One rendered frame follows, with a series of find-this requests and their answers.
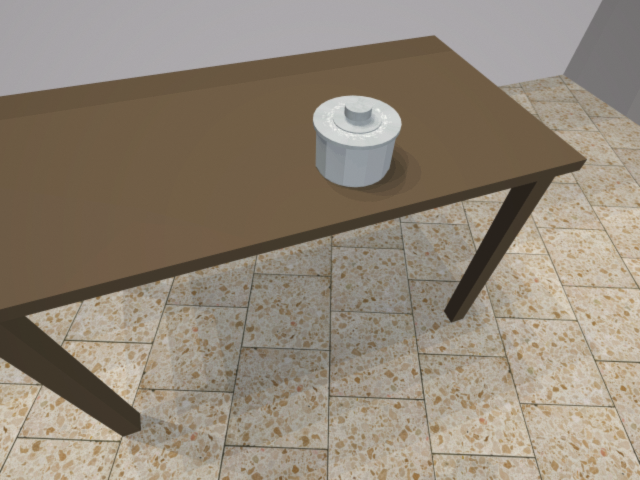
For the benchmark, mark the table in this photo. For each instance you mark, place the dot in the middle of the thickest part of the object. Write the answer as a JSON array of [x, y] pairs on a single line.
[[113, 185]]

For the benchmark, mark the knob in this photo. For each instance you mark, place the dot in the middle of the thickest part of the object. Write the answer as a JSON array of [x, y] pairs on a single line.
[[358, 109]]

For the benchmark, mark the lid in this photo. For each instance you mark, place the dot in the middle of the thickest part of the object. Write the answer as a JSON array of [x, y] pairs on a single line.
[[379, 130]]

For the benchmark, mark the pot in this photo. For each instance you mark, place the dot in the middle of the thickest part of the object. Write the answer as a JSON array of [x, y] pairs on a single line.
[[352, 168]]

